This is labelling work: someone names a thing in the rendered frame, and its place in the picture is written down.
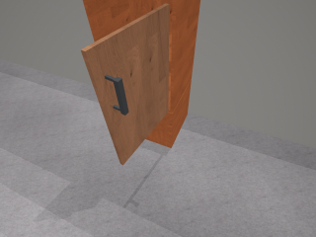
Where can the handle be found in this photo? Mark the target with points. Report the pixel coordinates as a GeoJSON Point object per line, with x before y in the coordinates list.
{"type": "Point", "coordinates": [122, 102]}

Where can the cupboard door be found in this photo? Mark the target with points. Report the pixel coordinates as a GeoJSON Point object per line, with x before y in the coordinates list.
{"type": "Point", "coordinates": [138, 53]}

